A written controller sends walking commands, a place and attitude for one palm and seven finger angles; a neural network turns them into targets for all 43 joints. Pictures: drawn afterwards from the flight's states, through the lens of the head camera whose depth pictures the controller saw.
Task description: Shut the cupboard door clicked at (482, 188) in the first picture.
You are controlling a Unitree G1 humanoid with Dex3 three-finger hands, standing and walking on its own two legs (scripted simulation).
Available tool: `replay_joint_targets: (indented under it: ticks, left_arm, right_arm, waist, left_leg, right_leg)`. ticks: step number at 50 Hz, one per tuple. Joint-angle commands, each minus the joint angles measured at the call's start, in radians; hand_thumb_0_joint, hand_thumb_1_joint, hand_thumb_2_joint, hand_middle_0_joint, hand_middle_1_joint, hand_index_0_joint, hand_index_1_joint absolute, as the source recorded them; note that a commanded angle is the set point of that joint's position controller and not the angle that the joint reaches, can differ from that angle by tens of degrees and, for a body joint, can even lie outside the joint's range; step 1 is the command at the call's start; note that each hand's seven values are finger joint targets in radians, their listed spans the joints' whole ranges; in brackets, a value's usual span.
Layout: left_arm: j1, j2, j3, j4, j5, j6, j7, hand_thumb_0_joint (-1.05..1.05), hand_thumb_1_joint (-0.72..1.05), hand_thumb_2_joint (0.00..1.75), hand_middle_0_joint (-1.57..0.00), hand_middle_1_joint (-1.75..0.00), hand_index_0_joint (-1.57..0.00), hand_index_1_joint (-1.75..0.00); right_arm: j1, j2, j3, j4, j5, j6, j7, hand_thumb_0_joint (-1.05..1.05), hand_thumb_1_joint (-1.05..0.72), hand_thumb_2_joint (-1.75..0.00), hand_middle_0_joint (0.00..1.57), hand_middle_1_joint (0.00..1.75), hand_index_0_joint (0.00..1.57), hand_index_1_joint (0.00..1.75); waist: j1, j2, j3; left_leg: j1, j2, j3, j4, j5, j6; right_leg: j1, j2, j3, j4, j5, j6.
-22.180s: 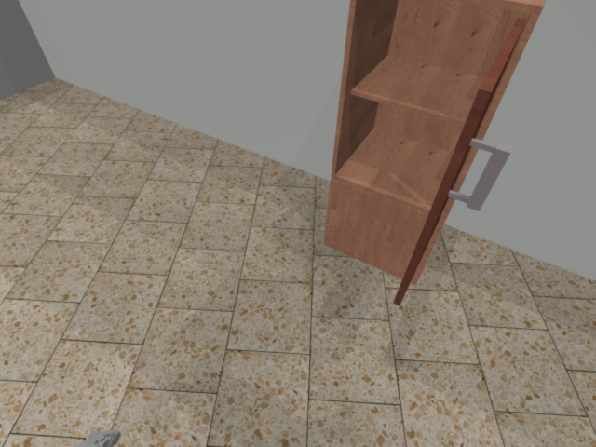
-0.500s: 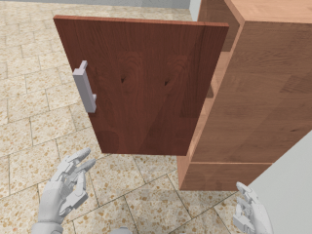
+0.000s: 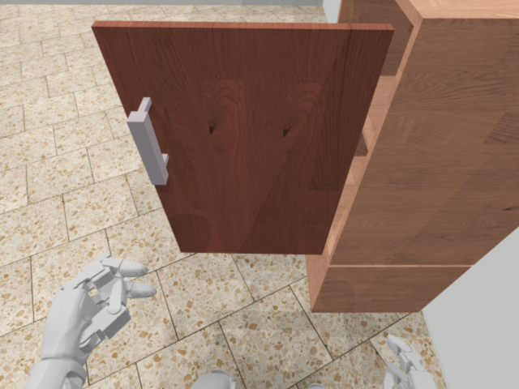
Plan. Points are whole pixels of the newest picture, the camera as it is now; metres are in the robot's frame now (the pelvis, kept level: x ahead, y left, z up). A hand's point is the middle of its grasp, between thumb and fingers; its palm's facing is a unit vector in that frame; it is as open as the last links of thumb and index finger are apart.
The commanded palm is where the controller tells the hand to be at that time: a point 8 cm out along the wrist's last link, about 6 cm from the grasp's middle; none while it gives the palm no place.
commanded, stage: raise the hand and make a fist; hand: left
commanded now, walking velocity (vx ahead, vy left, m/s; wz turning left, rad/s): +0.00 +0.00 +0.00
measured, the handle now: (153, 142) +0.46 +0.21 +0.13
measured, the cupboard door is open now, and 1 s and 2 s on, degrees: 89 89 89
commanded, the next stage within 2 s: bring the fist close to the handle in 1.08 s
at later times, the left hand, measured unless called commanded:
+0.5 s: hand (102, 286) +0.22 +0.21 +0.11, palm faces +0.04 -1.00 -0.03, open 3.1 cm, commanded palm +0.19 +0.26 +0.12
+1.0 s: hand (104, 278) +0.23 +0.20 +0.13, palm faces +0.08 -1.00 -0.04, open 3.1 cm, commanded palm +0.20 +0.25 +0.13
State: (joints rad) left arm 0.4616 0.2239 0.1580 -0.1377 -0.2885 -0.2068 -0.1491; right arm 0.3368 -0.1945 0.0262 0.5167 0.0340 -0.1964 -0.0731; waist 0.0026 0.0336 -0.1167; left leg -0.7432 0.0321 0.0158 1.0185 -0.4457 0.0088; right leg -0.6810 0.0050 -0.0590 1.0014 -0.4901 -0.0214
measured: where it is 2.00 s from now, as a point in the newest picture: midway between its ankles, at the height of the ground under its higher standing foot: outside the picture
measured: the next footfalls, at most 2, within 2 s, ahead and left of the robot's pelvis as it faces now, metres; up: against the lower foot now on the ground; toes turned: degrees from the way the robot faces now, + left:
none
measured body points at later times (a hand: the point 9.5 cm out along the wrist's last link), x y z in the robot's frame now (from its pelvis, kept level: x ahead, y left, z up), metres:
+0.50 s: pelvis +0.01 +0.02 +0.02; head +0.02 +0.02 +0.47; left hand +0.21 +0.26 +0.12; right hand +0.21 -0.19 -0.04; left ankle +0.04 +0.11 -0.67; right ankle +0.01 -0.11 -0.67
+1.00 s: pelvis +0.00 +0.00 +0.03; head +0.01 -0.01 +0.48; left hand +0.22 +0.25 +0.13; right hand +0.18 -0.23 -0.04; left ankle +0.04 +0.11 -0.67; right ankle +0.01 -0.11 -0.67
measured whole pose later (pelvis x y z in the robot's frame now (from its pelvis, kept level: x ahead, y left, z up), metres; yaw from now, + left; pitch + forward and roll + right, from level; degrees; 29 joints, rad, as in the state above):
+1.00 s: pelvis +0.00 +0.00 +0.03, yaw +1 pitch +3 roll -1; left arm 0.34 0.26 0.17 -0.14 -0.29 -0.15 -0.19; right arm 0.28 -0.26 0.05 0.56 0.05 -0.25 -0.07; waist 0.02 0.03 -0.06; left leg -0.49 0.01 0.01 0.79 -0.36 0.01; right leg -0.42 0.00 -0.07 0.77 -0.40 -0.02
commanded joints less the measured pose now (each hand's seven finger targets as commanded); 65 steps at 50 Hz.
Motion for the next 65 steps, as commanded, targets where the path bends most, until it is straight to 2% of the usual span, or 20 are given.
replay_joint_targets:
  ticks: [1, 5, 8, 11, 15, 20, 22, 25, 26, 31, 34, 37, 40, 42, 46, 49, 54, 58, 62, 65]
  left_arm:
    - [-0.056, 0.088, 0.028, -0.264, 0.015, -0.232, 0.015, 0.0, 0.9, 0.9, -0.97, -1.14, -0.97, -1.14]
    - [-0.045, 0.071, -0.053, -0.188, 0.003, -0.199, -0.095, 0.0, 0.9, 0.9, -1.04, -1.22, -1.04, -1.22]
    - [-0.064, 0.145, 0.021, -0.233, -0.012, -0.129, -0.115, 0.0, 0.9, 0.9, -1.1, -1.28, -1.1, -1.28]
    - [-0.091, 0.224, 0.142, -0.308, -0.018, -0.106, -0.053, 0.0, 0.9, 0.9, -1.15, -1.34, -1.15, -1.34]
    - [-0.118, 0.14, 0.106, -0.322, -0.035, -0.125, 0.008, 0.0, 0.9, 0.9, -1.23, -1.42, -1.23, -1.42]
    - [-0.133, 0.083, -0.018, -0.21, -0.003, -0.051, -0.056, 0.0, 0.9, 0.9, -1.3, -1.5, -1.3, -1.5]
    - [-0.145, 0.1, -0.023, -0.198, 0.001, -0.002, -0.09, 0.0, 0.9, 0.9, -1.3, -1.5, -1.3, -1.5]
    - [-0.204, 0.173, 0.055, -0.262, -0.007, 0.028, -0.094, 0.0, 0.9, 0.9, -1.3, -1.5, -1.3, -1.5]
    - [-0.217, 0.217, 0.103, -0.271, -0.01, 0.027, -0.078, 0.0, 0.9, 0.9, -1.3, -1.5, -1.3, -1.5]
    - [-0.285, 0.215, 0.16, -0.303, -0.04, -0.032, -0.026, 0.0, 0.9, 0.9, -1.3, -1.5, -1.3, -1.5]
    - [-0.303, 0.151, 0.089, -0.244, -0.034, -0.021, -0.047, 0.0, 0.9, 0.9, -1.3, -1.5, -1.3, -1.5]
    - [-0.219, 0.105, 0.022, -0.142, -0.029, 0.049, -0.102, 0.0, 0.9, 0.9, -1.3, -1.5, -1.3, -1.5]
    - [-0.204, 0.145, 0.054, -0.143, -0.032, 0.096, -0.126, 0.0, 0.9, 0.9, -1.3, -1.5, -1.3, -1.5]
    - [-0.229, 0.183, 0.102, -0.186, -0.037, 0.084, -0.11, 0.0, 0.9, 0.9, -1.3, -1.5, -1.3, -1.5]
    - [-0.321, 0.237, 0.179, -0.3, -0.037, -0.02, -0.035, 0.0, 0.9, 0.9, -1.3, -1.5, -1.3, -1.5]
    - [-0.313, 0.169, 0.123, -0.264, -0.026, -0.078, -0.015, 0.0, 0.9, 0.9, -1.3, -1.5, -1.3, -1.5]
    - [-0.236, 0.124, 0.03, -0.145, -0.019, -0.018, -0.095, 0.0, 0.9, 0.9, -1.3, -1.5, -1.3, -1.5]
    - [-0.236, 0.175, 0.083, -0.16, -0.03, 0.041, -0.113, 0.0, 0.9, 0.9, -1.3, -1.5, -1.3, -1.5]
    - [-0.45, 0.197, 0.121, -0.227, -0.032, -0.013, -0.05, 0.0, 0.9, 0.9, -1.3, -1.5, -1.3, -1.5]
    - [-0.467, 0.169, 0.114, -0.191, -0.024, -0.068, -0.021, 0.0, 0.9, 0.9, -1.3, -1.5, -1.3, -1.5]
  right_arm:
    - [-0.123, -0.143, -0.058, -0.15, -0.018, -0.087, 0.017, 0.0, -0.9, -0.9, 0.2, 0.3, 0.2, 0.3]
    - [-0.103, -0.178, -0.064, -0.149, 0.003, -0.107, 0.008, 0.0, -0.9, -0.9, 0.2, 0.3, 0.2, 0.3]
    - [-0.109, -0.183, -0.069, -0.167, 0.018, -0.104, -0.007, 0.0, -0.9, -0.9, 0.2, 0.3, 0.2, 0.3]
    - [-0.124, -0.167, -0.059, -0.168, 0.01, -0.089, -0.015, 0.0, -0.9, -0.9, 0.2, 0.3, 0.2, 0.3]
    - [-0.126, -0.15, -0.042, -0.169, 0.007, -0.077, -0.003, 0.0, -0.9, -0.9, 0.2, 0.3, 0.2, 0.3]
    - [-0.112, -0.174, -0.034, -0.163, 0.017, -0.072, 0.007, 0.0, -0.9, -0.9, 0.2, 0.3, 0.2, 0.3]
    - [-0.112, -0.178, -0.032, -0.167, 0.023, -0.071, 0.005, 0.0, -0.9, -0.9, 0.2, 0.3, 0.2, 0.3]
    - [-0.125, -0.177, -0.027, -0.177, 0.02, -0.072, -0.004, 0.0, -0.9, -0.9, 0.2, 0.3, 0.2, 0.3]
    - [-0.129, -0.177, -0.024, -0.168, 0.016, -0.07, -0.007, 0.0, -0.9, -0.9, 0.2, 0.3, 0.2, 0.3]
    - [-0.148, -0.161, -0.013, -0.147, 0.01, -0.079, -0.003, 0.0, -0.9, -0.9, 0.2, 0.3, 0.2, 0.3]
    - [-0.153, -0.164, -0.013, -0.127, 0.02, -0.091, 0.004, 0.0, -0.9, -0.9, 0.2, 0.3, 0.2, 0.3]
    - [-0.144, -0.174, -0.019, -0.125, 0.029, -0.096, 0.006, 0.0, -0.9, -0.9, 0.2, 0.3, 0.2, 0.3]
    - [-0.148, -0.181, -0.024, -0.137, 0.029, -0.097, -0.001, 0.0, -0.9, -0.9, 0.2, 0.3, 0.2, 0.3]
    - [-0.161, -0.178, -0.023, -0.142, 0.022, -0.095, -0.004, 0.0, -0.9, -0.9, 0.2, 0.3, 0.2, 0.3]
    - [-0.167, -0.166, -0.023, -0.129, 0.01, -0.106, -0.002, 0.0, -0.9, -0.9, 0.2, 0.3, 0.2, 0.3]
    - [-0.164, -0.157, -0.021, -0.108, 0.012, -0.119, 0.008, 0.0, -0.9, -0.9, 0.2, 0.3, 0.2, 0.3]
    - [-0.153, -0.177, -0.029, -0.102, 0.025, -0.123, 0.008, 0.0, -0.9, -0.9, 0.2, 0.3, 0.2, 0.3]
    - [-0.162, -0.18, -0.031, -0.121, 0.026, -0.114, -0.002, 0.0, -0.9, -0.9, 0.2, 0.3, 0.2, 0.3]
    - [-0.181, -0.17, -0.023, -0.106, 0.017, -0.117, -0.012, 0.0, -0.9, -0.9, 0.2, 0.3, 0.2, 0.3]
    - [-0.171, -0.165, -0.024, -0.084, 0.016, -0.125, -0.006, 0.0, -0.9, -0.9, 0.2, 0.3, 0.2, 0.3]
  waist:
    - [0.007, 0.002, -0.146]
    - [-0.023, 0.006, -0.103]
    - [0.003, -0.021, -0.157]
    - [0.044, 0.026, -0.203]
    - [0.029, 0.044, -0.138]
    - [-0.01, 0.027, -0.045]
    - [-0.008, 0.016, -0.047]
    - [0.015, 0.03, -0.102]
    - [0.018, 0.01, -0.098]
    - [0.03, 0.018, -0.113]
    - [0.014, 0.058, -0.071]
    - [0.013, 0.008, -0.034]
    - [0.022, -0.051, -0.025]
    - [0.031, -0.064, -0.041]
    - [0.041, 0.004, -0.084]
    - [0.022, 0.035, -0.07]
    - [0.008, 0.009, -0.019]
    - [0.019, -0.065, -0.021]
    - [0.005, -0.027, -0.027]
    - [0.006, -0.005, -0.069]
  left_leg:
    - [0.124, -0.027, -0.059, -0.117, 0.26, 0.017]
    - [0.121, -0.027, -0.071, -0.153, 0.127, 0.017]
    - [0.156, -0.031, -0.068, -0.187, 0.112, 0.022]
    - [0.207, -0.03, -0.074, -0.223, 0.169, 0.016]
    - [0.243, -0.025, -0.078, -0.249, 0.2, 0.004]
    - [0.242, -0.017, -0.086, -0.281, 0.155, 0.009]
    - [0.251, -0.02, -0.079, -0.289, 0.164, 0.016]
    - [0.294, -0.023, -0.079, -0.31, 0.202, 0.015]
    - [0.296, -0.023, -0.083, -0.312, 0.208, 0.015]
    - [0.336, -0.026, -0.076, -0.333, 0.231, 0.008]
    - [0.344, -0.027, -0.072, -0.351, 0.209, 0.006]
    - [0.321, -0.031, -0.063, -0.357, 0.191, 0.014]
    - [0.311, -0.036, -0.059, -0.363, 0.185, 0.018]
    - [0.308, -0.04, -0.049, -0.356, 0.196, 0.02]
    - [0.344, -0.039, -0.05, -0.359, 0.217, 0.014]
    - [0.35, -0.04, -0.042, -0.349, 0.205, 0.013]
    - [0.31, -0.042, -0.036, -0.344, 0.155, 0.018]
    - [0.298, -0.044, -0.037, -0.338, 0.159, 0.022]
    - [0.32, -0.042, -0.044, -0.345, 0.143, 0.02]
    - [0.349, -0.041, -0.043, -0.344, 0.173, 0.019]
  right_leg:
    - [0.039, 0.018, 0.005, -0.099, 0.29, 0.001]
    - [0.013, 0.014, 0.015, -0.163, 0.136, 0.0]
    - [0.078, 0.01, 0.028, -0.204, 0.108, 0.003]
    - [0.146, 0.019, 0.004, -0.187, 0.178, -0.006]
    - [0.132, 0.03, -0.022, -0.186, 0.23, -0.008]
    - [0.124, 0.027, -0.019, -0.238, 0.212, -0.004]
    - [0.155, 0.021, -0.01, -0.263, 0.227, -0.002]
    - [0.208, 0.019, -0.01, -0.275, 0.258, -0.003]
    - [0.224, 0.022, -0.008, -0.281, 0.261, -0.005]
    - [0.248, 0.027, -0.012, -0.295, 0.269, -0.008]
    - [0.237, 0.021, -0.012, -0.315, 0.256, -0.007]
    - [0.249, 0.012, 0.003, -0.353, 0.251, 0.0]
    - [0.267, 0.003, 0.014, -0.374, 0.24, 0.007]
    - [0.285, -0.002, 0.031, -0.381, 0.229, 0.009]
    - [0.292, 0.009, 0.022, -0.355, 0.237, 0.0]
    - [0.26, 0.009, 0.024, -0.351, 0.233, 0.0]
    - [0.251, -0.004, 0.051, -0.391, 0.187, 0.008]
    - [0.272, -0.016, 0.078, -0.416, 0.157, 0.018]
    - [0.247, -0.007, 0.067, -0.408, 0.119, 0.014]
    - [0.249, 0.0, 0.047, -0.376, 0.181, 0.008]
